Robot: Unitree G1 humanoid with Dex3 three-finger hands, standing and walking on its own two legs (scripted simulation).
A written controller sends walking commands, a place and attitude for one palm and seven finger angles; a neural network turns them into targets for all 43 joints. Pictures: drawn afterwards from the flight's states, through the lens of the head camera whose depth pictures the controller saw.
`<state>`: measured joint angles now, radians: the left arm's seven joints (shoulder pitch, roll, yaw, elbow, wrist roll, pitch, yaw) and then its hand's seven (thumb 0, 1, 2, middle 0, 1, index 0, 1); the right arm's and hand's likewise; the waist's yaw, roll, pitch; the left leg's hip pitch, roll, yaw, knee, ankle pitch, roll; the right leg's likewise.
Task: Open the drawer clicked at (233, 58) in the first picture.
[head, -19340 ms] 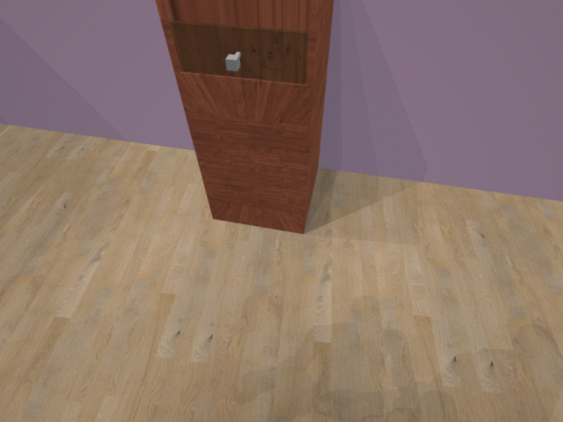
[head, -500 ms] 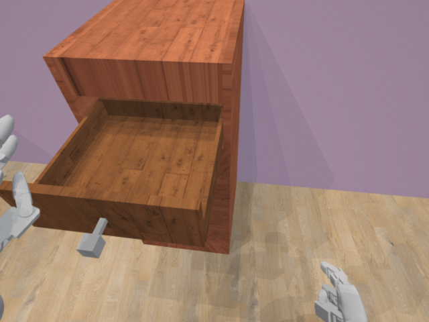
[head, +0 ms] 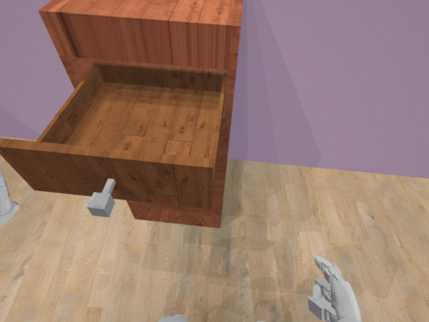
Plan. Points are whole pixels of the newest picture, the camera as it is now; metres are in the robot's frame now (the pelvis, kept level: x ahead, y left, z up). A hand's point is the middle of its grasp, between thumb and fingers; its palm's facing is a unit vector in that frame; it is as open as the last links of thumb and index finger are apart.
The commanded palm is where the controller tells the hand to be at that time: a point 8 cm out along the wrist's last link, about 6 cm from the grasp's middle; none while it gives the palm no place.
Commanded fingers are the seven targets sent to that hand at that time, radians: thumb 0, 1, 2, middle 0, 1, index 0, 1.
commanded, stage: step back with the hand held close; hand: left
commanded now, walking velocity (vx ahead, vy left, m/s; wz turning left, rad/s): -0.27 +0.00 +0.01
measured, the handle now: (105, 196) +0.31 +0.23 +0.05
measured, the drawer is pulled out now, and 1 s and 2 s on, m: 0.30 0.30 0.30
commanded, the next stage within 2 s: stop stepping back and stand still in 0.50 s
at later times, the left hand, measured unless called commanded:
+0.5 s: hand out of the picture +0.11 +0.20 +0.23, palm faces +0.34 -0.80 -0.50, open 7.4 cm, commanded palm +0.04 +0.26 +0.24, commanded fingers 0.00 0.90 0.90 -0.20 -0.30 -0.20 -0.30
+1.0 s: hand out of the picture -0.04 +0.22 +0.24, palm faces +0.49 -0.76 -0.42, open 7.4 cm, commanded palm -0.09 +0.26 +0.24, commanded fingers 0.00 0.90 0.90 -0.20 -0.30 -0.20 -0.30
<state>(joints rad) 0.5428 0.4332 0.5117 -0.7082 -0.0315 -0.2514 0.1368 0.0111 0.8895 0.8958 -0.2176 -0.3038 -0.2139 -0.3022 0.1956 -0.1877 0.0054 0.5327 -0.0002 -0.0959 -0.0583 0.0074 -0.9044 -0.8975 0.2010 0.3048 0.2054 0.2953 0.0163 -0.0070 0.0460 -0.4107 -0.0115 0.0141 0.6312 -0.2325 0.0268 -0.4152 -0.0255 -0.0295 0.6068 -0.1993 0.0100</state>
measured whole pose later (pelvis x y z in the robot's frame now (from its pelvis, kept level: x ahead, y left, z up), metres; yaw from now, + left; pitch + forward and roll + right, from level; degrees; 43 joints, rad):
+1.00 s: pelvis -0.22 -0.02 +0.01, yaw +1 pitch -1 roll +1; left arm 0.54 0.40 0.45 -0.65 -0.04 -0.21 0.16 0.01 0.89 0.90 -0.22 -0.30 -0.21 -0.30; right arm 0.24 -0.20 0.01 0.63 -0.01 -0.07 -0.06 0.01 -0.90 -0.90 0.20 0.30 0.21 0.30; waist 0.01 -0.02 -0.04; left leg -0.41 -0.01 0.03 0.78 -0.37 0.01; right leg -0.29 0.01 -0.05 0.51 -0.22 -0.07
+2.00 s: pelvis -0.23 -0.02 +0.02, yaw +6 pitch -1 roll -1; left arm 0.33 0.20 0.03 1.06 0.01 0.03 0.02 -0.01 0.98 0.89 -0.21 -0.30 -0.20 -0.30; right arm 0.28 -0.17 0.00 1.05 -0.02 0.04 -0.03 0.00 -0.93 -0.90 0.20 0.30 0.20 0.29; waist 0.01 0.01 0.09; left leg -0.26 0.01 0.00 0.47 -0.19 0.00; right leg -0.19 0.04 -0.01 0.44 -0.24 -0.03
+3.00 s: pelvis -0.22 -0.03 +0.02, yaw +5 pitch -2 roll +0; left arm 0.26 0.14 0.02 1.14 0.01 0.00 0.03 0.00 0.91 0.90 -0.20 -0.30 -0.20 -0.30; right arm 0.26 -0.14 -0.02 1.12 -0.01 0.02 -0.04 0.00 -0.91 -0.90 0.20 0.30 0.20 0.29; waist -0.01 0.03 0.07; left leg -0.19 0.02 0.02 0.40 -0.19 -0.01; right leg -0.13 0.05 0.01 0.40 -0.24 -0.05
